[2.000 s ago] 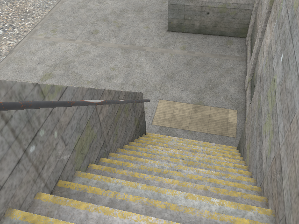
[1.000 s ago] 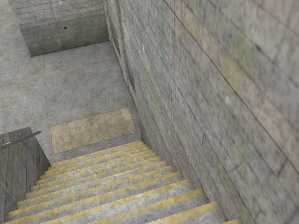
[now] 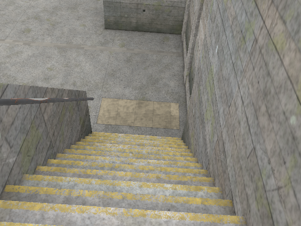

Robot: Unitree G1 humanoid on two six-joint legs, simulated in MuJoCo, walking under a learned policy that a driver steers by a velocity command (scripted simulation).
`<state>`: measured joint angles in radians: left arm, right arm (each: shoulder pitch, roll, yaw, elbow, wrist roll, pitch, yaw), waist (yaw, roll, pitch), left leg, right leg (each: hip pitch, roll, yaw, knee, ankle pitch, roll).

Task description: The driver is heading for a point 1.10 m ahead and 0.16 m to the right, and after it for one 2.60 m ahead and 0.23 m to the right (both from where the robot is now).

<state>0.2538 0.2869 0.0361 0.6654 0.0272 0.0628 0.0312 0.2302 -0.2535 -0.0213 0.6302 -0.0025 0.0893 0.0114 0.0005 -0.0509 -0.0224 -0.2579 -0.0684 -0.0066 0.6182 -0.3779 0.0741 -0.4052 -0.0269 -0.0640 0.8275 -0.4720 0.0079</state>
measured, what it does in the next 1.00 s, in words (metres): steps on the spot: right foot, then left foot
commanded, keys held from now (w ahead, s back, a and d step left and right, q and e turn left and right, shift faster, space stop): w+q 0.02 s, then q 0.10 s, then no key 0.14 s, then e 0.14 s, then w+e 0.60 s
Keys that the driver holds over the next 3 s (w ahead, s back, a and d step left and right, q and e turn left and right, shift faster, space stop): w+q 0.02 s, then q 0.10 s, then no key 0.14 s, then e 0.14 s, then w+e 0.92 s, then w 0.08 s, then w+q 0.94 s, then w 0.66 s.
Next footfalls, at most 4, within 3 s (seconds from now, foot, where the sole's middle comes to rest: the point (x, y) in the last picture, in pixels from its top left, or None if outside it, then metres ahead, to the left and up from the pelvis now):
0.36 right None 0.09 -0.08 -0.76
0.74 left None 0.09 0.12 -0.76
1.16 right None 0.11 -0.09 -0.76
1.66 left None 0.14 0.08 -0.76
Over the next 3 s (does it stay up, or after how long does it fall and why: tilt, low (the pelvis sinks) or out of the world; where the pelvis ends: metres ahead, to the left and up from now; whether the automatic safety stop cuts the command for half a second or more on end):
stays up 0.12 0.02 -0.01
